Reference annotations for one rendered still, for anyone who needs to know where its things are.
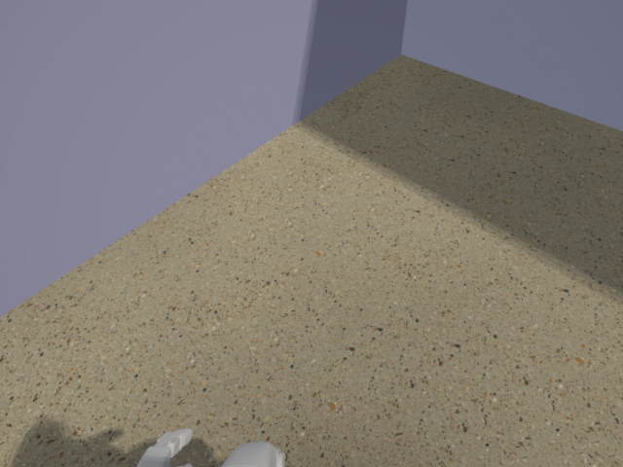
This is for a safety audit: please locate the left robot hand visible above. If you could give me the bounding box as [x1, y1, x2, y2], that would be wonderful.
[137, 428, 193, 467]

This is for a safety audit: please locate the left robot thigh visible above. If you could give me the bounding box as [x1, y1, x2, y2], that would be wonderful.
[221, 442, 284, 467]

